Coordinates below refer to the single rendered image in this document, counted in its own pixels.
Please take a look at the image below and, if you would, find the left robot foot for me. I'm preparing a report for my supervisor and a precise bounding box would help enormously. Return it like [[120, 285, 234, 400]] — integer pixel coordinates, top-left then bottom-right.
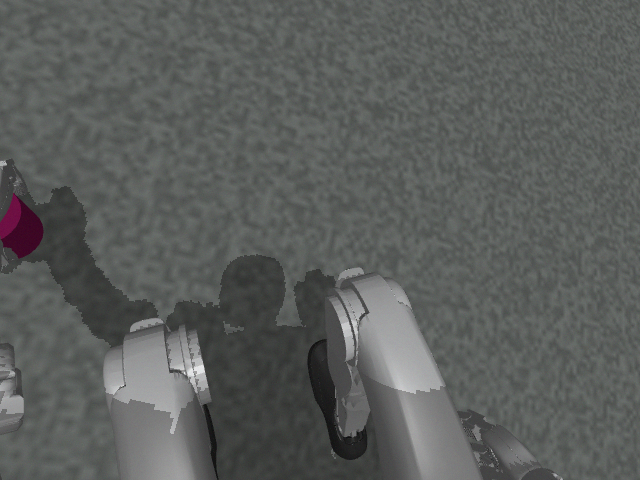
[[203, 404, 219, 480]]

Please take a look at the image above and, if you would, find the left robot hand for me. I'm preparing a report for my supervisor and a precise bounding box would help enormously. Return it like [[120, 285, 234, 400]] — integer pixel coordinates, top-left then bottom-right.
[[0, 158, 28, 266]]

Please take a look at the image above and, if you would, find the mug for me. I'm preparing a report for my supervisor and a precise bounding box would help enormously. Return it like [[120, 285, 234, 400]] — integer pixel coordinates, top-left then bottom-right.
[[0, 193, 43, 259]]

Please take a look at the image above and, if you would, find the right robot foot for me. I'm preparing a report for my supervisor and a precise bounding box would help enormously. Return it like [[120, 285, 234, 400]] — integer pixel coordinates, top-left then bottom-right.
[[308, 339, 367, 460]]

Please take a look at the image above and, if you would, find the left robot arm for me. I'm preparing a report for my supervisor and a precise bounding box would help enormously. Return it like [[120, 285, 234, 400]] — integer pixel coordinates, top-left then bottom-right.
[[0, 237, 24, 480]]

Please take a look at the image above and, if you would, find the right robot hand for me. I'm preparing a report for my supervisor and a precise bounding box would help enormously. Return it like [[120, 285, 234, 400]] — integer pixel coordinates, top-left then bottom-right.
[[457, 409, 543, 480]]

